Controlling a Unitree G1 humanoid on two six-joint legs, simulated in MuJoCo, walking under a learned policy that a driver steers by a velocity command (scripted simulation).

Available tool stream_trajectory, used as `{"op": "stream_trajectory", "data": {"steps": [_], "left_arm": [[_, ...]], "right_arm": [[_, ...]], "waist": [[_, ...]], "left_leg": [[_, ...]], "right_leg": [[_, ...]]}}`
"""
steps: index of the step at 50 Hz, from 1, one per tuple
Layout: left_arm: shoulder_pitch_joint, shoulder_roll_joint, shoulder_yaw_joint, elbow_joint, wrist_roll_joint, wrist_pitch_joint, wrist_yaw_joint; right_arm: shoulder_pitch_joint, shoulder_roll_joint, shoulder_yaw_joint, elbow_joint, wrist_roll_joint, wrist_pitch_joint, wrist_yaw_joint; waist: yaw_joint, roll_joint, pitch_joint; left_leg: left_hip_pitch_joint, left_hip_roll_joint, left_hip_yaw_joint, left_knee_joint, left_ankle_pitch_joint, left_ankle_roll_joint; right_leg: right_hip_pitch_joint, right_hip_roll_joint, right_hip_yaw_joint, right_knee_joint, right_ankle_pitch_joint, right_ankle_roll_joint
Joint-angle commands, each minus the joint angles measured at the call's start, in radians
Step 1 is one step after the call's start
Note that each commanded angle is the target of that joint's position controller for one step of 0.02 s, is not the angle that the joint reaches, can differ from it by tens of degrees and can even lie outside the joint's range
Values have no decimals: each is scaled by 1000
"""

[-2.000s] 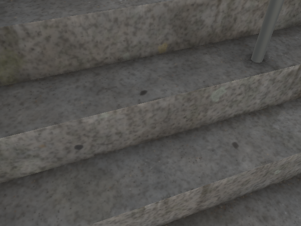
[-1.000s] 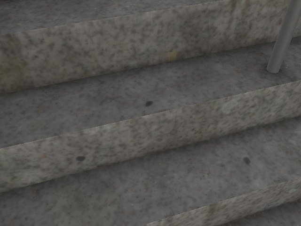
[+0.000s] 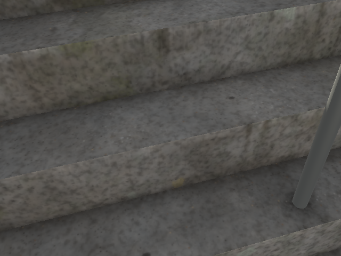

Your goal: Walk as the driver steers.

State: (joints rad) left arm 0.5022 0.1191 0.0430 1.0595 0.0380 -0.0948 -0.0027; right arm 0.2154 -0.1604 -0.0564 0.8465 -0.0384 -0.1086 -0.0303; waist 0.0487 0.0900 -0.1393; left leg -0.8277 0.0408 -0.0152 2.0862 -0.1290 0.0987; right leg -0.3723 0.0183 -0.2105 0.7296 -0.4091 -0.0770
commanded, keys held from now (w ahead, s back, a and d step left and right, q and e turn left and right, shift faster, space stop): w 0.44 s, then w+q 0.56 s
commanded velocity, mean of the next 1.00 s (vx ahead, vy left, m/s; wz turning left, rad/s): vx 0.45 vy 0.02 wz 0.21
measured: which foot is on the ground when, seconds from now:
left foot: up 0.00-0.30, down 0.32-0.68, up 0.70-1.00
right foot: down 0.00-0.32, up 0.34-0.70, down 0.72-1.00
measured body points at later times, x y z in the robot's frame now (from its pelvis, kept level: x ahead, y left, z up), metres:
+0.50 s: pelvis +0.15 -0.01 +0.17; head +0.15 -0.03 +0.62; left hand +0.30 +0.22 +0.07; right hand +0.19 -0.25 +0.02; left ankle +0.23 +0.08 -0.50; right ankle +0.16 -0.16 -0.32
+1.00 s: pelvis +0.26 -0.03 +0.23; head +0.28 -0.06 +0.68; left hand +0.16 +0.14 +0.09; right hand +0.47 -0.16 +0.10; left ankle +0.25 +0.12 -0.12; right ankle +0.26 -0.16 -0.50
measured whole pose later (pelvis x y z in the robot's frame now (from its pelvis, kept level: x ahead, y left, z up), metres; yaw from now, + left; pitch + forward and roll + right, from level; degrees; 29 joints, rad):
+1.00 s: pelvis +0.26 -0.03 +0.23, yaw +14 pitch +9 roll -2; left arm 0.46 0.09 -0.04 1.05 0.11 -0.08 -0.06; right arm 0.14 -0.15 0.04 0.82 0.00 -0.02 0.10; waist 0.09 0.10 -0.18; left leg -1.41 -0.03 -0.16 2.37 -0.07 0.27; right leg -0.34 -0.05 -0.19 0.47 -0.28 -0.03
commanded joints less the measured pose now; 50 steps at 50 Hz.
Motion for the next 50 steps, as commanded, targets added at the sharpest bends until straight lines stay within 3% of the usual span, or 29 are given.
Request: {"op": "stream_trajectory", "data": {"steps": [1, 5, 9, 10, 12, 14, 15, 16, 17, 18, 20, 22, 23, 24, 25, 27, 30, 32, 33, 34, 35, 36, 37, 38, 40, 41, 42, 45, 50], "left_arm": [[44, 26, -6, 21, -7, -62, 11], [51, 48, -16, 20, -16, -65, 8], [133, 60, -28, 32, -27, -50, 32], [150, 72, -25, 39, -58, -44, 55], [73, 86, -27, -12, -78, -27, 74], [82, 209, -3, -36, -93, -64, 55], [148, 167, -1, -72, -106, -74, 31], [111, 251, 14, -97, -99, -93, -6], [-44, 202, 23, -163, -63, -102, -48], [-198, 144, 30, -217, 1, -96, -58], [-350, -44, -17, -343, 31, -46, -34], [-299, -120, -54, -381, 15, -7, -10], [-223, -101, -57, -354, -1, 11, 1], [-132, 103, -27, -264, -119, 58, -45], [-90, 158, 3, -253, -74, 62, -45], [-89, 166, -6, -226, 18, 82, -75], [-235, 197, -17, -236, 27, 124, -88], [-323, 198, -9, -254, 20, 107, -66], [-262, 7, -58, -266, -75, 63, 5], [-40, 74, -42, -179, -121, 42, 42], [24, 134, -12, -131, -77, 39, 83], [48, 194, 7, -122, -16, 38, 92], [-12, 271, 21, -186, 24, 29, 114], [-148, 244, 29, -238, 33, 14, 129], [-235, 206, 27, -207, -2, -7, 112], [-368, 122, -42, -261, 53, 35, -16], [-304, 55, -47, -209, 74, 52, -55], [-95, 52, -64, -92, 39, 38, -65], [51, 42, -85, 4, 93, -13, -65]], "right_arm": [[-228, 86, 50, -197, 4, 19, 6], [-255, 122, 79, -230, 34, 69, 17], [-433, 119, 104, -316, 25, 99, 10], [-459, 120, 109, -342, 45, 98, 8], [-388, 156, 143, -291, 81, 95, 18], [-16, 49, 98, -188, 74, 101, 6], [-6, -8, 79, -150, 55, 68, 5], [145, -74, 46, -132, 30, 77, -1], [240, -160, 7, -33, 8, 101, -6], [145, -175, -27, -40, 3, 121, -20], [19, -98, -22, 34, 1, 108, -28], [-33, 40, 16, 126, -12, 83, -14], [-77, 103, 31, 127, -10, 70, -9], [-202, 114, 95, 17, -67, 51, 98], [-285, 37, 74, -16, -45, 23, 105], [-355, -150, 32, -59, -22, 14, 93], [-238, -164, 31, -84, -19, 50, 114], [-135, -177, 22, -64, 19, 24, 116], [52, -145, -24, 16, 9, 60, -31], [5, -175, -18, -29, 26, 88, -55], [-61, -109, -11, -77, 19, 86, -37], [-131, 16, 18, -139, 6, 61, -8], [13, 45, 15, -179, -1, 31, 13], [32, 6, 13, -184, -28, 16, 16], [-125, -6, 11, -234, -20, 21, 18], [-105, -60, 55, -135, 70, 65, 99], [-73, -107, 29, -135, 70, 70, 116], [-16, -32, 64, -90, 50, 52, 126], [-229, 3, 102, -110, 31, 82, 133]], "waist": [[-21, -69, 259], [-64, -59, 212], [-22, -136, 230], [-26, -185, 228], [-33, -211, 121], [-174, -392, -163], [-97, -228, -292], [-182, -162, -413], [-199, 130, -407], [-184, 114, -329], [-77, -80, 33], [31, -52, 183], [63, -112, 207], [19, -199, 215], [94, -140, 148], [135, -60, -18], [25, -34, -61], [-41, -16, -49], [-13, -12, 58], [94, 54, 13], [99, -95, 72], [92, -190, 97], [-11, -247, -50], [-69, -231, -82], [-73, -103, 84], [-37, -344, 146], [-2, -115, 129], [8, -119, 42], [4, -154, 45]], "left_leg": [[-576, -3, -27, 399, -2, 37], [-596, -29, 24, 318, -38, 87], [-504, 5, 184, -34, -43, 67], [-414, 40, 171, -212, -116, 80], [102, -46, 218, -701, -357, 101], [371, -169, 259, -782, -540, 114], [679, -98, 67, -839, -497, 182], [725, -22, -179, -1044, -685, 181], [778, 86, -522, -1312, -820, 251], [664, 156, -766, -1579, -884, 251], [328, 184, -615, -1538, -861, 135], [163, 164, -461, -1559, -739, 77], [122, 139, -371, -1530, -597, 49], [-25, 47, -246, -1637, -506, 83], [-109, 27, -165, -1660, -446, 111], [-198, -32, 11, -1641, -281, 138], [-58, 71, -86, -1790, -167, 191], [100, 97, -122, -1723, -156, 194], [296, 85, -173, -1653, -215, 164], [193, 1, -132, -1477, -466, 202], [49, -58, -91, -1189, -412, 156], [-187, -127, -50, -773, -261, 79], [-318, -149, -144, -416, -166, 5], [-376, -90, -137, -130, -76, -25], [-439, -86, -132, 143, 79, -53], [-535, -129, -235, 162, 101, 101], [-497, -135, -225, 164, 32, 156], [-739, -132, -241, 281, 23, 220], [-927, 14, -116, 287, 74, 221]], "right_leg": [[189, -313, 517, -465, 39, -88], [179, -270, 339, -505, 175, -37], [167, -207, 221, -622, 400, -28], [212, -219, 208, -710, 538, -50], [154, -220, 77, -660, 1340, -122], [373, -318, 83, -243, 2220, -183], [120, -275, 155, -17, 2065, -122], [95, -202, 164, 202, 1800, -128], [-143, -20, 191, 579, 989, -113], [-328, 101, 350, 1037, 518, -87], [-582, 66, 405, 1237, 512, -90], [-712, 64, 413, 1362, 372, -87], [-672, 51, 426, 1342, 388, -60], [-746, 62, 553, 1111, 480, -148], [-574, 32, 410, 967, 470, -111], [-354, 14, 231, 848, 454, -34], [-202, -52, 144, 602, 357, 48], [-112, -68, 183, 291, 221, 98], [-132, -60, 106, -8, 64, 18], [140, -31, 94, -213, 39, 49], [286, -49, 166, -291, 85, 57], [379, -222, 468, -278, 18, 62], [503, -503, 1013, -511, 63, -2], [397, -605, 1194, -643, -298, -67], [216, -429, 703, -455, -137, -36], [-8, -252, 499, -424, -80, -191], [-33, -254, 434, -437, -31, -222], [244, -300, 421, -436, 64, -198], [306, -338, 270, -530, 26, -167]]}}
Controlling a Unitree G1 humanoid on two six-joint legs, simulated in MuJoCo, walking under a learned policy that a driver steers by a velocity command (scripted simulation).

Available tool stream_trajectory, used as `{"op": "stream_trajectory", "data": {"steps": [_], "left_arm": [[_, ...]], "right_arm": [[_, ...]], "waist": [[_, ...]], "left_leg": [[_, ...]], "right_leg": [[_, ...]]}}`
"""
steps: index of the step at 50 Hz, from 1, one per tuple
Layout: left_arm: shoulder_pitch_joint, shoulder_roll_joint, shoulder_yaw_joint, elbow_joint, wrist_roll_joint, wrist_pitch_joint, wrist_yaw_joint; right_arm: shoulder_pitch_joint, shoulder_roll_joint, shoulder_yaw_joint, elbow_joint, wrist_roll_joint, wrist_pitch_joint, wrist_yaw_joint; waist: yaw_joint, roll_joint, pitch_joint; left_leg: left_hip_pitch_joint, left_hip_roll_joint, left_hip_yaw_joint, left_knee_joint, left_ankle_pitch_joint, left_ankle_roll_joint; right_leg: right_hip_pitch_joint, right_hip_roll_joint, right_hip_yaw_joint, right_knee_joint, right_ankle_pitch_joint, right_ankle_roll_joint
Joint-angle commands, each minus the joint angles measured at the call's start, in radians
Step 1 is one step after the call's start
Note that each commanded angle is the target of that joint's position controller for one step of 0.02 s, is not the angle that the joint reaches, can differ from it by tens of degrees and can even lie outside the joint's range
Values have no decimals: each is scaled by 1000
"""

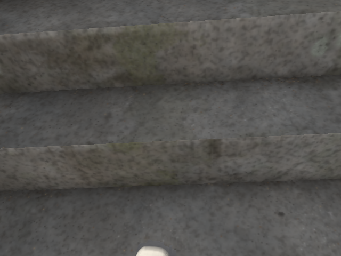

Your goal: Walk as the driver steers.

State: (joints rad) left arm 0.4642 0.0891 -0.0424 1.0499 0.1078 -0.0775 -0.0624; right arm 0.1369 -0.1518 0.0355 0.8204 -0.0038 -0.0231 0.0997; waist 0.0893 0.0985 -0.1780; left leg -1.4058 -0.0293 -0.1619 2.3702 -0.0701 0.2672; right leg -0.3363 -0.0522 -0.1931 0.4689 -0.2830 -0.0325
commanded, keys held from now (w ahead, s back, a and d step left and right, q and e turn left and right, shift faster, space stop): w+q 0.58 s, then w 0.42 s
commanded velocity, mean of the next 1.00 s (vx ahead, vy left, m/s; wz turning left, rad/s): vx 0.50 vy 0.00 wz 0.45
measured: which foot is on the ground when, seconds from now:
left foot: up 0.00-0.18, down 0.20-0.76, up 0.78-1.00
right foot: down 0.00-0.24, up 0.26-0.68, down 0.70-1.00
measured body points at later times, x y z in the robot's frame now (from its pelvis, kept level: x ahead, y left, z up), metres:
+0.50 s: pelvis +0.20 +0.12 +0.18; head +0.19 +0.12 +0.63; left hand +0.38 +0.38 +0.11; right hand +0.19 -0.11 +0.02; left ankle +0.17 +0.18 -0.53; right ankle +0.26 -0.02 -0.22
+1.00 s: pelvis +0.43 +0.21 +0.40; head +0.42 +0.21 +0.85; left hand +0.30 +0.37 +0.23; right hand +0.67 +0.06 +0.28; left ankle +0.45 +0.40 -0.09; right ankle +0.43 +0.08 -0.32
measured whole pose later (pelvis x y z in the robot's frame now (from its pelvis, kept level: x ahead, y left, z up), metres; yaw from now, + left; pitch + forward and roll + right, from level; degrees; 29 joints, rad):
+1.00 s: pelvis +0.43 +0.21 +0.40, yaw +25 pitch +7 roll -3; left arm 0.42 0.12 -0.01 1.17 0.09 -0.05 -0.06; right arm 0.12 -0.24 0.00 0.94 -0.02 -0.04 0.08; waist 0.01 0.05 -0.18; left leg -1.28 0.02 -0.17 1.85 -0.04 0.25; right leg -0.32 0.01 -0.09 0.60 -0.39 -0.01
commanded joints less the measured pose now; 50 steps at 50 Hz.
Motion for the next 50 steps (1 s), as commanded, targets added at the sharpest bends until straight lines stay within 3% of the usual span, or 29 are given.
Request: {"op": "stream_trajectory", "data": {"steps": [1, 4, 6, 10, 11, 12, 13, 14, 15, 17, 19, 20, 21, 23, 26, 28, 30, 32, 35, 36, 37, 38, 39, 40, 41, 42, 45, 47, 50], "left_arm": [[83, 65, 0, 15, 37, -39, -8], [125, 54, 1, 53, 56, -51, -24], [1, 167, 28, 59, 2, -22, -71], [-186, 394, 73, -12, -46, -59, -72], [-128, 361, 66, 16, -4, -56, -84], [-10, 288, 54, 40, 81, -44, -97], [-76, 206, 48, 19, 66, -9, -134], [-218, 205, 93, -132, -123, -43, -36], [-345, 100, 59, -216, -75, -48, 0], [-432, -10, 24, -339, -46, -39, 63], [-359, 64, 29, -231, -64, 9, -25], [-339, 68, 24, -247, -67, 27, -30], [-369, 100, 27, -248, -50, 30, -34], [-439, 138, 23, -256, -51, 49, -35], [-526, 74, -10, -275, -55, 29, -14], [-661, 105, -13, -337, -79, 44, 2], [-808, 109, -8, -409, -85, 80, 19], [-869, 57, -23, -452, -52, 137, 5], [-686, 158, 27, -430, -60, 157, -27], [-545, 182, 44, -382, -78, 157, -17], [-303, 198, 53, -297, -91, 158, -3], [-99, 243, 76, -207, -83, 165, 16], [-24, 227, 78, -189, -19, 167, 20], [-61, 203, 69, -168, -23, 135, 26], [-113, 152, 64, -112, -36, 109, 15], [-179, 50, 40, -36, -43, 81, 2], [-320, -95, -4, 51, -62, -7, 24], [-416, -28, 13, -8, -32, -32, 10], [-474, 139, 46, -116, -8, -21, -1]], "right_arm": [[-199, -8, 14, -90, 1, 1, -1], [-390, -54, 14, -171, 0, 57, -38], [-560, -79, 41, -234, -22, 122, -16], [-103, -85, 21, -61, -10, 92, 37], [-35, -145, 10, -29, -3, 81, 25], [224, -189, 1, 67, 9, 64, -21], [549, -322, -49, 213, -27, 64, -59], [201, -268, -115, 96, -37, 56, -109], [66, -242, -102, 108, -31, 41, -112], [63, -86, -71, 163, -45, -11, -116], [158, -102, -41, 236, -40, -40, -41], [181, -100, -33, 270, -72, -42, -20], [154, -102, -38, 259, -64, -52, -16], [143, -123, -45, 242, -62, -55, -26], [416, -9, -8, 354, -106, -50, -26], [406, -68, -16, 352, -135, -62, -3], [479, -86, -16, 369, -117, -67, 5], [386, -108, -14, 335, -33, -39, 30], [409, -246, -63, 312, 32, -106, 41], [481, -241, -73, 351, -22, -112, 61], [516, -216, -71, 349, -74, -111, 76], [446, -176, -63, 346, -92, -94, 100], [285, -113, -73, 372, -49, -55, 112], [241, -119, -75, 340, 18, -47, 100], [168, -115, -69, 301, 22, -49, 67], [108, -121, -78, 260, 1, -46, 32], [116, 19, -26, 157, -35, -25, -20], [50, 6, -8, 93, -16, -15, -41], [-15, -94, -25, 73, -6, -18, -5]], "waist": [[-35, -183, 94], [-6, -209, 63], [-51, -221, 129], [-272, -393, -92], [-245, -350, -202], [-261, -211, -384], [-342, 10, -302], [-211, 68, -183], [-160, 71, -64], [-94, 41, 113], [-54, 3, 160], [-7, -79, 119], [9, -125, 88], [0, -53, 31], [-39, -98, 92], [-59, -159, 97], [-113, -43, 119], [-63, 52, 63], [12, 144, -58], [10, 83, -178], [41, -29, -342], [129, -189, -293], [222, -437, -58], [159, -283, 61], [91, -216, 154], [16, 18, 142], [-158, -86, 117], [-200, -86, 106], [-211, -158, 52]], "left_leg": [[-321, 118, 56, -65, 20, 50], [-221, 193, 154, -373, -36, 54], [233, 176, 236, -782, -475, 43], [481, -97, 397, -1112, -381, -43], [663, -107, 300, -1307, -365, -23], [1142, -1, -85, -1375, -127, 86], [1381, 153, -562, -1802, -262, 166], [1264, 133, -680, -1890, -771, 94], [1082, 132, -607, -1903, -786, 30], [899, 94, -437, -1815, -693, -50], [847, 95, -372, -1828, -222, -75], [895, 97, -314, -1837, 6, -59], [949, 103, -258, -1861, 61, -50], [962, 115, -262, -1931, -17, -3], [1101, 107, -265, -1905, -167, -63], [974, 63, -201, -1974, -139, -60], [915, 104, -255, -2079, -27, 15], [723, 173, -205, -2257, 434, 103], [1310, 301, -136, -2011, 1926, 124], [1378, 274, -74, -1784, 2237, 76], [1167, 266, -95, -1612, 2206, 13], [910, 191, -108, -1408, 1765, -16], [624, -46, -99, -701, 331, -155], [332, -63, -166, -353, 279, -67], [159, -71, -198, -246, 225, -2], [79, -90, -227, -336, 202, 67], [20, -38, -110, -288, -29, 55], [197, 17, 51, -483, -12, 7], [626, 71, 191, -445, -10, -50]], "right_leg": [[253, -266, 206, -314, -70, -205], [225, -273, 115, -410, -6, -183], [-115, -284, 40, -614, 155, -220], [412, -340, -48, -215, 1785, -282], [454, -296, -40, 11, 1892, -244], [52, -231, 54, 333, 1504, -168], [-403, -54, 93, 622, 555, -116], [-466, 32, 191, 1069, 207, -56], [-558, 34, 278, 1372, 216, -45], [-660, 29, 303, 1557, 302, -84], [-841, 120, 510, 1683, 308, -224], [-900, 126, 494, 1657, 350, -241], [-956, 101, 429, 1677, 313, -236], [-1006, 69, 293, 1843, 226, -195], [-1237, 58, 307, 1997, 179, -227], [-1092, 21, 198, 1692, 221, -195], [-1046, -2, 139, 1547, 166, -137], [-590, 64, -5, 1159, -94, -105], [-483, 201, -92, 747, -142, -28], [-340, 181, 18, 689, -103, -105], [9, 107, 290, 649, 32, -223], [188, 9, 575, 369, -194, -291], [16, -216, 1048, 15, -359, -442], [-51, -224, 1140, -34, -606, -410], [-45, -223, 1053, -14, -602, -366], [-9, -179, 854, 23, -490, -293], [-60, -72, 403, -22, -147, -164], [-259, -22, 202, -134, -41, -117], [-518, -38, 122, -284, 49, -129]]}}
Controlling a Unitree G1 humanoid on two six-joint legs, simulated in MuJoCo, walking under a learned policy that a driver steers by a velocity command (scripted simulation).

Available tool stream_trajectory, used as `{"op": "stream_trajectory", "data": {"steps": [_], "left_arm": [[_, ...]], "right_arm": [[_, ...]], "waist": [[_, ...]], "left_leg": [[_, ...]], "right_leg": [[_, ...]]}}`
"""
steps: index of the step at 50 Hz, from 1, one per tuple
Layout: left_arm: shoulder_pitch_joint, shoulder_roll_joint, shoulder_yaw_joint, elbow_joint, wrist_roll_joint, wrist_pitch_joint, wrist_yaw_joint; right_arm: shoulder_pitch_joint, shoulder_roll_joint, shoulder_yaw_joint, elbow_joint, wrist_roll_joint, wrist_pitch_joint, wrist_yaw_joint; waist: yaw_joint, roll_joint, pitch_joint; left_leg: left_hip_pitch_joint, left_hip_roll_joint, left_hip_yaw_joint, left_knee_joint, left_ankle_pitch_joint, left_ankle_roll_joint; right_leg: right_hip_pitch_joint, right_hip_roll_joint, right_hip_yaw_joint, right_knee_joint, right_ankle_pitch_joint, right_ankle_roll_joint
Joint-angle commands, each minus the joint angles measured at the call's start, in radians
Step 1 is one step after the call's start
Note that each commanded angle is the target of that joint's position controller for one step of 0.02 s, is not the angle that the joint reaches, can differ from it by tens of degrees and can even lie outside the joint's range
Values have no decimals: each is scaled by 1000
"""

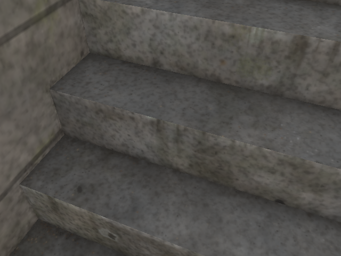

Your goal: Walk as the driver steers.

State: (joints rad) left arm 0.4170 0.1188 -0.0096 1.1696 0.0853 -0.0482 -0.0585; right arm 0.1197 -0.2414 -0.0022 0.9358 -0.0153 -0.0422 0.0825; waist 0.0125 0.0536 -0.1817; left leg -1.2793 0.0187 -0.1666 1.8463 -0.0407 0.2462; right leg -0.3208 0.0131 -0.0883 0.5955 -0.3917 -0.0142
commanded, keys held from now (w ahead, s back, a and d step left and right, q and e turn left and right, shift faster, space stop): w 0.10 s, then w+e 0.36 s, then e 0.54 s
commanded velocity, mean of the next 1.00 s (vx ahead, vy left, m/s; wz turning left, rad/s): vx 0.34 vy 0.00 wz -0.37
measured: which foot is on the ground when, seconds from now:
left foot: up 0.00-0.20, down 0.22-0.82, up 0.84-1.00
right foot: down 0.00-0.26, up 0.28-0.72, down 0.74-1.00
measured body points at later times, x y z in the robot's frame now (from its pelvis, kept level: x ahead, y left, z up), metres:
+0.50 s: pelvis +0.29 +0.11 +0.20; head +0.29 +0.11 +0.65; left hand +0.43 +0.33 +0.06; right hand +0.26 -0.13 +0.04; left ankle +0.32 +0.20 -0.52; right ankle +0.28 -0.03 -0.18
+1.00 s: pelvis +0.46 +0.07 +0.37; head +0.46 +0.07 +0.82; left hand +0.64 +0.24 +0.23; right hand +0.50 -0.22 +0.26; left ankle +0.48 +0.26 -0.15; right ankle +0.48 -0.03 -0.31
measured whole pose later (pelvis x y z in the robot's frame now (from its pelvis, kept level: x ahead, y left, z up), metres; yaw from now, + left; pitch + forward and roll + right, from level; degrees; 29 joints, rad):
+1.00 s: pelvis +0.46 +0.07 +0.37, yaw -26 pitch +8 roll -1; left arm 0.21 0.18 0.01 0.93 0.00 -0.02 -0.03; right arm 0.11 -0.24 -0.03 0.89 -0.02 -0.09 0.04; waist 0.04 0.02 -0.17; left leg -0.86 -0.03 -0.21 1.75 -0.09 0.05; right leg -0.73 0.14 0.03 0.93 -0.35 -0.07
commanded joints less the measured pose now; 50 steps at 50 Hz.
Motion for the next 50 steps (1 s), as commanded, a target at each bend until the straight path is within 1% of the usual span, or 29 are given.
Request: {"op": "stream_trajectory", "data": {"steps": [1, 3, 5, 6, 7, 8, 9, 10, 11, 12, 13, 14, 16, 17, 18, 19, 20, 25, 32, 35, 38, 39, 41, 42, 43, 44, 45, 46, 50], "left_arm": [[-217, 100, 15, -161, 10, -39, 14], [296, 31, 2, 44, 49, -43, 49], [358, 13, 0, 103, 70, -53, 33], [196, 141, 45, -8, -50, -98, 100], [122, 122, 40, -9, -98, -114, 124], [-116, 74, 20, -60, -11, -74, -15], [50, 178, 47, -32, -46, -78, -99], [32, 275, 68, -66, -39, -97, -140], [-55, 375, 109, -99, -74, -104, -150], [-13, 296, 99, -86, -43, -116, -136], [222, 128, 49, -107, 16, -120, -148], [211, 143, 86, -67, -39, -82, -132], [110, -8, 67, -52, -67, -65, -87], [-158, 17, 81, -327, -46, -91, 27], [-180, -24, 62, -351, -54, -76, 56], [-35, -33, 33, -144, -111, -27, -7], [-66, -22, 44, -172, -117, -16, -34], [-204, -9, 15, -252, -116, -5, -47], [-619, 49, -22, -448, -92, 102, 13], [-612, 2, -46, -419, -78, 126, -27], [-417, 37, -30, -395, -68, 87, -4], [-350, 87, -18, -378, -85, 86, 18], [-193, 198, 33, -348, -75, 89, 58], [-148, 227, 45, -364, -13, 98, 66], [-109, 296, 69, -320, -15, 88, 55], [-352, 246, 100, -353, -44, 93, 78], [-342, 188, 81, -331, -47, 82, 87], [-296, 85, 20, -301, -64, 19, 34], [-459, 136, 20, -412, -86, -17, 22]], "right_arm": [[-40, 25, 28, -53, -8, 8, -4], [-378, 85, 79, -213, -28, 23, -51], [-604, 118, 101, -357, -29, 24, -48], [-540, 160, 79, -444, -3, -32, -72], [-555, 116, 77, -479, -3, -28, -76], [-711, 10, 94, -469, -46, 65, -28], [-755, 146, 136, -528, -39, 110, 21], [-507, 95, 106, -455, 25, 111, 36], [-203, -18, 70, -323, 33, 99, 35], [41, -107, 33, -217, -7, 78, 3], [362, -204, 8, -85, -19, 80, -3], [485, -267, -40, -29, -51, 93, 3], [206, -203, -36, 63, 16, 17, 0], [18, -21, -51, 61, 38, -15, -76], [-50, 102, -8, 108, 18, -28, -108], [-130, 104, 26, 28, -69, -5, -19], [-105, 138, 26, 38, -62, -9, -6], [-28, 124, 25, 124, -84, -34, -15], [360, 26, 34, 195, -134, -56, 1], [242, -117, -3, 124, -30, -58, 30], [211, -184, -32, 114, -29, -72, 14], [253, -176, -34, 109, -67, -69, 14], [151, -167, -48, 54, -72, -50, 42], [113, -114, -61, 24, -47, -36, 63], [133, -79, -54, 23, -34, -21, 84], [0, 38, -27, -181, -8, -12, -58], [-35, 65, -13, -229, -24, -2, -118], [44, -18, -26, -44, 5, -17, -30], [91, -105, -45, -66, -4, -66, -73]], "waist": [[-52, -144, 82], [167, -152, 162], [175, -84, 174], [70, -197, 410], [27, -169, 447], [-37, 91, 42], [-40, -190, 40], [-159, -276, -46], [-262, -304, -184], [-274, -120, -311], [-230, 225, -615], [-288, 318, -493], [-124, 282, -73], [3, 13, -50], [74, -1, 10], [33, -74, 1], [52, -81, 58], [94, -32, 91], [-3, 28, 21], [14, 53, -5], [95, 103, -98], [78, 62, -183], [133, -70, -166], [155, -272, -141], [157, -326, -211], [4, -202, -10], [-5, -105, 127], [26, -154, 43], [-72, -6, -85]], "left_leg": [[185, 28, 149, 188, -142, -25], [-718, 17, -28, 351, -471, 14], [-904, 72, -17, 79, -550, 54], [-579, 137, 170, 175, -657, -81], [-381, 171, 137, 133, -628, -112], [165, 142, 239, -455, -451, 21], [626, 34, 316, -355, -431, -79], [814, -72, 308, -332, -243, -82], [851, -121, 315, -626, -181, -67], [1132, -30, 90, -803, 59, 18], [1571, 278, -509, -1079, 187, 168], [1314, 400, -857, -1382, 23, 151], [898, 331, -541, -1422, -557, 25], [910, 287, -315, -1282, -638, -104], [777, 243, -124, -1258, -543, -146], [734, 318, -149, -1370, -284, -144], [737, 309, -100, -1396, -164, -157], [851, 245, 213, -1519, -21, -65], [1213, 269, 389, -1626, 418, -69], [1199, 331, 460, -1639, 1039, -31], [1462, 350, 449, -1389, 1611, 23], [1290, 309, 426, -1300, 1650, -7], [912, 172, 376, -1061, 991, -19], [693, 21, 260, -602, 133, -121], [561, -42, 6, -115, 32, -169], [482, -37, 63, 67, -114, -202], [406, -23, 68, 59, -113, -202], [281, -88, -161, 72, -21, -144], [287, -38, -10, -191, -86, -280]], "right_leg": [[-191, -184, 109, -403, 273, -180], [685, -374, 368, -295, 328, -234], [870, -408, 366, -340, 250, -214], [461, -399, 310, -596, 27, -178], [216, -355, 272, -674, -37, -162], [-62, -252, 106, -653, 156, -160], [-408, -283, 156, -704, 777, -279], [-306, -290, 106, -547, 1525, -269], [15, -276, 53, -330, 1800, -216], [-121, -252, 127, 21, 1614, -163], [-393, -104, 240, 371, 897, -184], [-389, 36, 366, 1022, 551, -150], [-666, -7, 374, 1521, 645, -160], [-611, -11, 213, 1458, 581, -116], [-636, -7, 229, 1459, 563, -111], [-727, -72, 355, 1536, 616, -173], [-773, -78, 356, 1555, 599, -205], [-1073, -2, 281, 1961, 333, -336], [-1223, -138, 101, 1341, 187, -204], [-858, -56, -120, 1017, -106, -126], [-703, 49, -72, 667, 26, -155], [-440, 30, 25, 687, 299, -212], [-119, 9, 312, 359, 261, -268], [-85, -96, 721, -19, 194, -371], [-57, -143, 918, -123, -64, -365], [-160, -155, 774, -75, -183, -349], [-292, -110, 695, -35, -294, -277], [-273, -43, 700, -58, -291, -226], [-211, -18, 459, -39, 195, -204]]}}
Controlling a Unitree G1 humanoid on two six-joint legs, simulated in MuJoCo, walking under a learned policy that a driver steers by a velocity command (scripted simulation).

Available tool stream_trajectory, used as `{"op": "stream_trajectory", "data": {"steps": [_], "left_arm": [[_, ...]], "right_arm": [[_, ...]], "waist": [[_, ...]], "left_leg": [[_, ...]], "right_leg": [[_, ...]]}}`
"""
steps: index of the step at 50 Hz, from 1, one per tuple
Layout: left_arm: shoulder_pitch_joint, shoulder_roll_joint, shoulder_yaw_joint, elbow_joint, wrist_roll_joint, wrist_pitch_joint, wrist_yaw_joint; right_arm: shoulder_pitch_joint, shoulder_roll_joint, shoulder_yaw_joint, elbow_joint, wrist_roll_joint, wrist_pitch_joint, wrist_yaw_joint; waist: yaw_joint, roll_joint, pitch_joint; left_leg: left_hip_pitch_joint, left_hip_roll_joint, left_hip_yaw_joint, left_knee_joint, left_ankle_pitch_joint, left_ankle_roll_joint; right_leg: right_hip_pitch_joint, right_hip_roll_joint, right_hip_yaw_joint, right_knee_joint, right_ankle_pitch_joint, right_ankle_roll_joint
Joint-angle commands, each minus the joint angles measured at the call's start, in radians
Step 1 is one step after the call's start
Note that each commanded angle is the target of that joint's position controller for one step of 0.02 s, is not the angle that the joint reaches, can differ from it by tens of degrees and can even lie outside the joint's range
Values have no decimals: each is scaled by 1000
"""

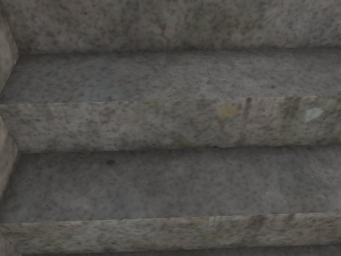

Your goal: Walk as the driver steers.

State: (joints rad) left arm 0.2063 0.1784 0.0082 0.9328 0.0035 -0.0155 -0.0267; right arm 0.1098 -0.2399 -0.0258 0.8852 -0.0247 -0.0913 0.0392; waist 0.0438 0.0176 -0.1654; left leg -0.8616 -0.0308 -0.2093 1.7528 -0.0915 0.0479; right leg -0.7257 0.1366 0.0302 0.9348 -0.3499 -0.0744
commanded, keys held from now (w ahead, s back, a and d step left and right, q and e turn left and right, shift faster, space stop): e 0.78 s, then w+e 0.22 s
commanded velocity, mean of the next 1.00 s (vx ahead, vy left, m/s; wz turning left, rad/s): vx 0.05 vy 0.00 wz -0.60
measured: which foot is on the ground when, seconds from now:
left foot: up 0.00-0.24, down 0.26-0.86, up 0.88-1.00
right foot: down 0.00-0.28, up 0.30-0.82, down 0.84-1.00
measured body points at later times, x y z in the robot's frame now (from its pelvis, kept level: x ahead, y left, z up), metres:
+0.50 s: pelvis +0.07 +0.07 +0.06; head +0.08 +0.10 +0.51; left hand +0.34 +0.23 -0.03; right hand +0.10 -0.19 -0.04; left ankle +0.06 +0.18 -0.68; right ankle +0.00 -0.06 -0.49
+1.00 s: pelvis +0.12 -0.03 +0.04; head +0.12 -0.04 +0.49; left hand +0.31 +0.17 -0.08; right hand +0.09 -0.30 -0.06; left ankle +0.13 +0.13 -0.33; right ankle +0.07 -0.11 -0.68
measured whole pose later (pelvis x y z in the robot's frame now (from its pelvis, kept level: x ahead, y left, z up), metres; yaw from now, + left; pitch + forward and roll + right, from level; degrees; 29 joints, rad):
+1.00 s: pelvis +0.12 -0.03 +0.04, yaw -35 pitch +6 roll +0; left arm 0.36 0.27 0.06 0.82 0.06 -0.03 -0.05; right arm 0.26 -0.23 -0.02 0.69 -0.09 -0.10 0.08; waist 0.02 -0.01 -0.10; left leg -0.89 -0.04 -0.08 2.26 -0.34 0.14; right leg -0.43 0.05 0.00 0.65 -0.32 -0.07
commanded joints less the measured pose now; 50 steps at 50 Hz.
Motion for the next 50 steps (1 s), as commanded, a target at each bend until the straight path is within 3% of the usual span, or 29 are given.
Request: {"op": "stream_trajectory", "data": {"steps": [1, 3, 5, 8, 11, 13, 14, 15, 16, 17, 18, 19, 20, 22, 25, 30, 35, 37, 38, 40, 42, 43, 44, 45, 46, 47, 48, 49, 50], "left_arm": [[-244, 83, 8, -205, 14, -47, -14], [-187, 167, 45, -231, 25, -41, -6], [-267, 210, 65, -298, 35, -48, 0], [-240, 192, 74, -308, 9, -71, 0], [-128, 183, 75, -281, -19, -76, 9], [-135, 164, 68, -285, -22, -60, 2], [-106, 108, 59, -304, -29, -51, 4], [-54, 38, 32, -309, 2, -41, -4], [-83, 103, 44, -309, 3, -40, -10], [-51, 158, 64, -286, 0, -48, 3], [-90, 188, 79, -286, 4, -51, 20], [-183, 204, 85, -330, 15, -51, 54], [-265, 174, 69, -374, 18, -61, 67], [-205, 159, 40, -360, 10, -68, 51], [-185, 142, 29, -325, 18, -55, 17], [-226, 134, 10, -336, 15, -51, -27], [-240, 89, -20, -357, 44, 0, -82], [-247, 79, -20, -388, 29, 17, -78], [-209, 82, -20, -393, 18, 13, -76], [-135, 95, -6, -384, 8, 4, -67], [-7, 146, 41, -356, 6, -4, -13], [115, 198, 81, -328, 23, -10, 32], [251, 330, 118, -320, 23, -20, 91], [319, 444, 147, -318, -11, -6, 81], [445, 390, 152, -213, 28, -1, 33], [479, 313, 124, -119, 69, 2, -14], [434, 232, 91, -74, 75, -2, -37], [362, 119, 44, -5, 57, 1, -53], [324, 74, 17, 34, 86, -1, -51]], "right_arm": [[95, -110, -33, -24, -3, -13, -50], [-41, -87, -17, -121, 16, 5, -51], [70, -90, -32, -97, 4, -8, -26], [98, -63, -31, -141, -7, -12, -5], [32, -30, -17, -251, 20, 2, -39], [70, -68, -38, -302, 20, 5, -80], [71, -152, -70, -316, 13, -4, -83], [135, -217, -86, -320, -2, 4, -78], [186, -243, -105, -335, -41, 16, -64], [168, -210, -97, -329, -43, 6, -55], [94, -115, -46, -360, -23, 9, -30], [90, -27, -7, -344, -24, 53, -10], [89, -14, 7, -321, -2, 74, -3], [88, -21, 23, -342, -22, 81, -5], [144, -69, 13, -304, -26, 55, -11], [199, -96, -1, -253, -78, 46, -37], [93, -109, -14, -236, -43, 19, -66], [113, -155, -32, -208, -58, 18, -59], [105, -175, -43, -213, -103, 18, -63], [46, -188, -59, -239, -68, 20, -57], [124, -151, -46, -241, -82, 33, -31], [166, -66, -23, -250, -107, 26, -10], [307, 41, -6, -291, -119, 25, -2], [312, 15, 4, -335, -77, -4, 34], [138, 20, -1, -312, -30, -16, 47], [46, 9, -2, -283, -3, -37, 46], [99, -5, 4, -269, -31, -43, 49], [85, 45, 32, -279, -69, -45, 55], [16, 120, 65, -331, -85, -24, 78]], "waist": [[-99, -32, -111], [-51, -65, -122], [-96, -78, -28], [-91, -65, 70], [-48, -165, 42], [-90, -143, 52], [-35, -66, -2], [-24, 108, -121], [-108, 198, -63], [-89, 94, -44], [-71, 73, 51], [-72, 77, 23], [-67, 67, 44], [-74, -12, 5], [-88, 126, 15], [-139, 35, 61], [-92, 96, 93], [-101, 114, 124], [-106, 76, 114], [-67, 52, 117], [-56, 40, 72], [-12, -57, 29], [-78, -317, -126], [51, -393, -152], [162, -245, 85], [162, -90, 182], [71, -101, 112], [-12, -77, 110], [-60, -91, 139]], "left_leg": [[-117, 11, 39, -143, -83, -128], [41, 25, 172, -411, -308, -191], [443, 32, 175, -542, -138, -185], [436, 52, 119, -754, -178, -177], [271, 41, 121, -1029, -220, -152], [516, 30, 144, -1226, 46, -50], [727, 93, 80, -1170, 418, 66], [968, 327, -208, -1254, 770, 298], [1007, 510, -404, -1319, 831, 442], [938, 513, -379, -1310, 759, 409], [841, 397, -188, -1304, 535, 300], [776, 317, -78, -1318, 520, 287], [755, 282, -10, -1320, 516, 287], [810, 292, 27, -1357, 381, 265], [807, 288, 76, -1415, 275, 282], [870, 350, 163, -1461, 222, 280], [670, 268, 344, -1510, 151, 181], [707, 336, 312, -1503, 105, 183], [717, 387, 295, -1484, 133, 186], [785, 395, 319, -1436, 50, 160], [741, 330, 344, -1248, -40, 118], [636, 259, 403, -1009, 3, 67], [404, 123, 390, -726, -231, -17], [57, -31, 214, -375, -477, -60], [-336, -67, 57, 348, -386, -37], [-619, -74, 25, 728, -326, 25], [-713, -43, 26, 841, -242, 84], [-744, -3, 48, 859, -182, 155], [-749, 15, 90, 992, -223, 219]], "right_leg": [[230, -155, 371, -405, 226, -165], [253, -188, 292, -511, 255, -146], [20, -145, 253, -581, 229, -128], [189, -235, 366, -503, 243, -185], [558, -299, 549, -354, 477, -242], [452, -238, 531, -315, 474, -205], [291, -135, 436, -250, 304, -99], [72, 16, 239, -60, -41, 59], [-151, 47, 206, 353, -364, 148], [-237, -4, 193, 724, -325, 175], [-291, -44, 169, 885, -216, 163], [-288, -7, 137, 854, -150, 137], [-293, -12, 98, 853, -152, 116], [-294, -62, 148, 756, -95, 144], [-302, -87, 97, 799, 22, 122], [-374, -161, 94, 691, 101, 98], [-14, -257, -107, 245, 51, 62], [16, -265, -106, 87, 38, 44], [58, -267, -83, 55, 178, 41], [124, -233, -100, -170, 153, 26], [374, -131, -155, -376, 184, -20], [553, -120, -79, -427, 176, -59], [871, -267, 258, -460, 649, -284], [1076, -525, 794, -722, 262, -484], [934, -507, 856, -699, -24, -420], [856, -466, 761, -615, -97, -315], [860, -448, 679, -571, -59, -260], [763, -426, 577, -527, -83, -198], [614, -406, 489, -520, -124, -175]]}}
